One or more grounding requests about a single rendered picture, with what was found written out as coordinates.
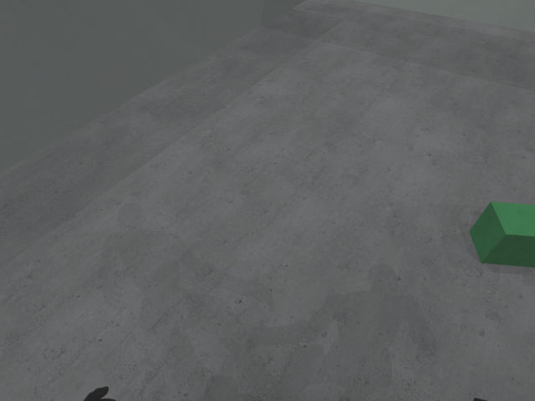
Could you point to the carton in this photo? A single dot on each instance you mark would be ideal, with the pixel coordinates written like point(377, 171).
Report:
point(504, 234)

